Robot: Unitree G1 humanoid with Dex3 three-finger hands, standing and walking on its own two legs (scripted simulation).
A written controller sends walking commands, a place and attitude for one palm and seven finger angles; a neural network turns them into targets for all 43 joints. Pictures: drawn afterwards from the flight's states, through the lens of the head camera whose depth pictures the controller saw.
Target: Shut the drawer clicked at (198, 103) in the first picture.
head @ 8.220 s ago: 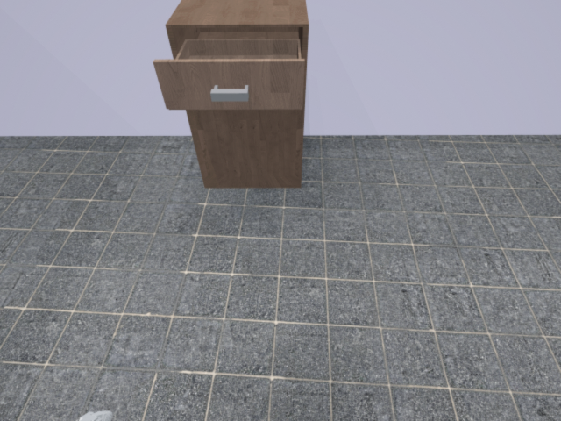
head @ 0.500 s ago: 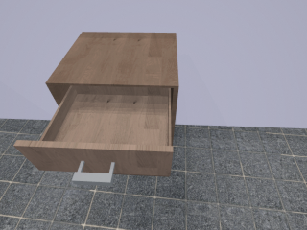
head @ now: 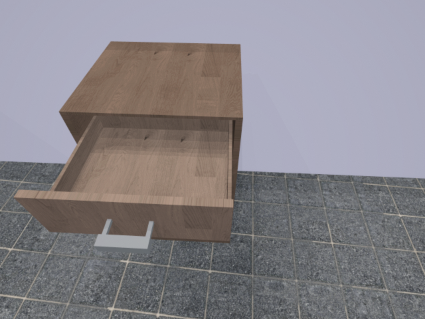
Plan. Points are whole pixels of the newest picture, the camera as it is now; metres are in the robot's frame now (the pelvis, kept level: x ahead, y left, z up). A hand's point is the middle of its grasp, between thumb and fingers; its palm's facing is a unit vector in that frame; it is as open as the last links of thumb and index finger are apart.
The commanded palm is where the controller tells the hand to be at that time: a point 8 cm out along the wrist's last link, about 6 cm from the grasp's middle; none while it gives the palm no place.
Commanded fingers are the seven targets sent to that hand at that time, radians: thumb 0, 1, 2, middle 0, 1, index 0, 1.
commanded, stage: look again from close up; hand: left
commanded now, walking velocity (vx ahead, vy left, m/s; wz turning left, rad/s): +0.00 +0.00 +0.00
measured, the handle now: (126, 234) +0.30 +0.21 -0.06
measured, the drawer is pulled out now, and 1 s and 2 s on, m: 0.27 0.26 0.26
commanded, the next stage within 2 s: raise the hand and make a fist in 0.12 s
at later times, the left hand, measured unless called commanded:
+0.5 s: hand (128, 293) +0.17 +0.16 -0.01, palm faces +0.15 -0.99 +0.00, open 6.6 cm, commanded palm +0.09 +0.21 -0.05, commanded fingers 0.00 0.90 0.90 -0.50 -0.62 -0.50 -0.62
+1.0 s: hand (120, 314) +0.14 +0.17 -0.02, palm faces +0.00 -1.00 -0.03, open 4.1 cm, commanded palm +0.09 +0.22 -0.01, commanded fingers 0.00 0.90 0.90 -1.00 -1.17 -1.00 -1.17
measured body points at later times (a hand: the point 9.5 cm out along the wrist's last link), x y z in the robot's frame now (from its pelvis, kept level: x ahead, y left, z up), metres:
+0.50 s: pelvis -0.03 +0.00 -0.04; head -0.02 -0.02 +0.41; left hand +0.16 +0.22 -0.01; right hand +0.15 -0.27 -0.10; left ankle -0.05 +0.11 -0.74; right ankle +0.03 -0.11 -0.74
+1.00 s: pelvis -0.04 +0.00 -0.08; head +0.01 +0.00 +0.37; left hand +0.13 +0.22 -0.02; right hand +0.15 -0.19 -0.16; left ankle -0.06 +0.11 -0.74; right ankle +0.03 -0.11 -0.74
